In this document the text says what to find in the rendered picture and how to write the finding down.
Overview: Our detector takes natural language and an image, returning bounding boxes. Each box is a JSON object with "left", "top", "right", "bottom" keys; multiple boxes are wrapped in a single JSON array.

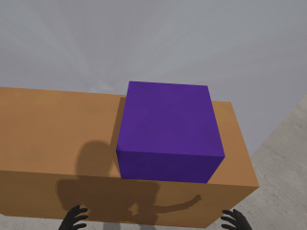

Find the robot left hand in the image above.
[{"left": 59, "top": 205, "right": 88, "bottom": 230}]

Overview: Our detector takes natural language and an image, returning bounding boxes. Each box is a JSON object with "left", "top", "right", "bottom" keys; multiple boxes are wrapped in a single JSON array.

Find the carton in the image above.
[{"left": 116, "top": 80, "right": 225, "bottom": 184}]

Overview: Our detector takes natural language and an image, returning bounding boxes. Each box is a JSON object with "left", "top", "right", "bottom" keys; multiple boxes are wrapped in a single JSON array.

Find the pedestal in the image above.
[{"left": 0, "top": 86, "right": 260, "bottom": 229}]

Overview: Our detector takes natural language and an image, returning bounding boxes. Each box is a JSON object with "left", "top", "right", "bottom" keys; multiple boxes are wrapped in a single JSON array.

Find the robot right hand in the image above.
[{"left": 221, "top": 209, "right": 252, "bottom": 230}]

